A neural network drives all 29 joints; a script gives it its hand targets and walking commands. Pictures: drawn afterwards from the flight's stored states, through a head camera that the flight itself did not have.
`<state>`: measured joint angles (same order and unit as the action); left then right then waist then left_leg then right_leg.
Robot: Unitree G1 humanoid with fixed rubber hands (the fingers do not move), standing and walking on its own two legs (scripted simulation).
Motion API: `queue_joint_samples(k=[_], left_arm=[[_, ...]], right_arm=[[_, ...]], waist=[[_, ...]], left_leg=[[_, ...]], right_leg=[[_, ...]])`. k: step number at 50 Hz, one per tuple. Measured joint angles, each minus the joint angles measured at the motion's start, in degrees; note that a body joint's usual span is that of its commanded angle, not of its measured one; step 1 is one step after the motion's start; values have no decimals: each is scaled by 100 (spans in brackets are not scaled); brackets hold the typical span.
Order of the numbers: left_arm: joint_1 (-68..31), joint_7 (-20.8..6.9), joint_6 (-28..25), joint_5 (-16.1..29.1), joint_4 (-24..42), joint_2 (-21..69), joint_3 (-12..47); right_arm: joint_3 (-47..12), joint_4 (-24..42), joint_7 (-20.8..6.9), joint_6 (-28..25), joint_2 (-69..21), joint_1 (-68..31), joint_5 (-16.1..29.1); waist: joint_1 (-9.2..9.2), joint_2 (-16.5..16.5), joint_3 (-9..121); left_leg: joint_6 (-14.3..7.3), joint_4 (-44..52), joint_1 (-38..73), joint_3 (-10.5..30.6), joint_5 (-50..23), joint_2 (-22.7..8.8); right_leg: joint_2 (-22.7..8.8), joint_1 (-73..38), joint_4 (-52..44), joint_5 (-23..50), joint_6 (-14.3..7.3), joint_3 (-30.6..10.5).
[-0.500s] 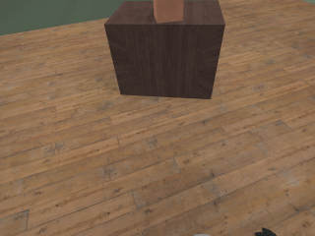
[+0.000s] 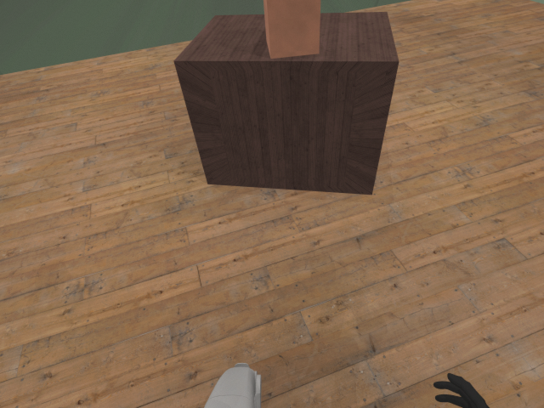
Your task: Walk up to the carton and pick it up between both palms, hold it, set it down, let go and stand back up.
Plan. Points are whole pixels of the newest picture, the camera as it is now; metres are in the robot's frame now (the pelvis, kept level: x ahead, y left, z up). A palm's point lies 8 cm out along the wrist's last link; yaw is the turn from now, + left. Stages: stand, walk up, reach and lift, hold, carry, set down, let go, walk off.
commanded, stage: walk up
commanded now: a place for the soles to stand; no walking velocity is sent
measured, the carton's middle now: (290, 14) +1.50 +0.06 +0.06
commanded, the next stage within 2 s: none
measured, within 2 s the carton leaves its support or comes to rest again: neither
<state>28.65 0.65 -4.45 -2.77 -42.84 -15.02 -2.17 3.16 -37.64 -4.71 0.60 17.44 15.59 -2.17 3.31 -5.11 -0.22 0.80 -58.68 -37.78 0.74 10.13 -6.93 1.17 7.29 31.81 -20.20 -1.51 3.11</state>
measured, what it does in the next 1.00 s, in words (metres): walks ahead: left foot, then right foot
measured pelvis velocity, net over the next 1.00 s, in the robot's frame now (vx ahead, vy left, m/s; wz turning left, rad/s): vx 0.47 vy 0.08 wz -0.10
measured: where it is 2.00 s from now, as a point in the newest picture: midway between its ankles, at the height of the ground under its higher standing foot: (279, 255)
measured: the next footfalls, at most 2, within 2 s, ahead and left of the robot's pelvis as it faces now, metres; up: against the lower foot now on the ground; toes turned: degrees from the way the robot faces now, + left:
left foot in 0.18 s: +0.27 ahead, +0.19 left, +0.00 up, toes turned +6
right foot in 0.66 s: +0.52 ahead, -0.06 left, +0.00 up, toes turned -9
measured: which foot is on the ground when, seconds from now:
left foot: up 0.00-0.16, down 0.18-0.72, up 0.74-1.00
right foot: down 0.00-0.22, up 0.24-0.64, down 0.66-1.00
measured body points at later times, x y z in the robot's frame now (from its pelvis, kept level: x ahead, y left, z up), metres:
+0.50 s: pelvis +0.25 +0.09 +0.00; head +0.26 +0.11 +0.45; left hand +0.40 +0.34 -0.11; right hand +0.24 -0.20 -0.11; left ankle +0.23 +0.18 -0.73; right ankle +0.33 -0.06 -0.66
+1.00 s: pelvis +0.47 +0.08 -0.01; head +0.48 +0.06 +0.44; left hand +0.54 +0.36 -0.11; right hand +0.59 -0.20 -0.11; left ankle +0.58 +0.23 -0.67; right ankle +0.48 -0.05 -0.73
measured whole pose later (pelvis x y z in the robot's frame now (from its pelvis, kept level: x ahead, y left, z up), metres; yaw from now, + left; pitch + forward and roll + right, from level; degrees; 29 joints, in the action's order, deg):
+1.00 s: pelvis +0.47 +0.08 -0.01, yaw -6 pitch -5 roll -1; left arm 23.6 0.6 -3.2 -2.5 -38.8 -15.8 -2.4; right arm 3.0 -34.3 -3.0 0.1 19.0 15.4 -1.6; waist 3.3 -4.8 -6.2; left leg 0.3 -62.8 -33.9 1.3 20.0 -6.2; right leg -1.3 14.4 37.3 -18.2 -0.2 2.5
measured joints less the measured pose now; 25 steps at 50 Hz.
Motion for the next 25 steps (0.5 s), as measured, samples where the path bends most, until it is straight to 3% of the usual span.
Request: queue_joint_samples(k=[5, 9, 11, 14, 17, 21, 25], left_arm=[[-129, -46, -60, -8, 50, -109, -32], [-193, -67, 1, -46, 156, -202, -48], [-293, -77, 88, -70, 199, -297, -65], [-324, -132, 255, -3, 363, -222, 16], [-506, -163, 368, 30, 386, -284, 20], [-831, -201, 389, 68, 584, -314, -61], [-1199, -276, 390, 111, 740, -212, -76]], right_arm=[[22, 75, 0, -85, -116, 30, 3], [72, 136, 100, -230, -204, 92, -43], [24, 184, 201, -349, -330, 61, -111], [-69, 261, 345, -406, -246, 145, -43], [-100, 130, 449, -332, -257, 425, 7], [-94, -86, 443, -359, -200, 862, -15], [-109, -328, 448, -420, -113, 1084, -55]], waist=[[-30, 170, 58], [-56, 390, 33], [-97, 814, -183], [-317, 749, -404], [-482, 826, -492], [-624, 928, -462], [-708, 877, -470]], left_leg=[[-60, 1446, 359, 53, -410, -158], [-174, 2049, 933, -174, -220, 4], [-144, 1646, 995, -464, 175, 285], [-208, 1146, 1121, -515, 699, 252], [-226, 1384, 1674, -630, 963, 288], [-265, 1975, 2357, -838, 1033, 432], [-287, 2405, 2898, -970, 1159, 558]], right_leg=[[-55, -485, -347, -267, 195, 43], [-290, -723, -71, -854, 402, 39], [-675, -475, 893, -1060, 140, -178], [-366, 436, 3173, -1008, 11, -538], [-209, 1286, 4339, -490, 17, -567], [-301, 2200, 4137, -98, 98, -514], [-445, 2703, 3189, 225, 177, -501]])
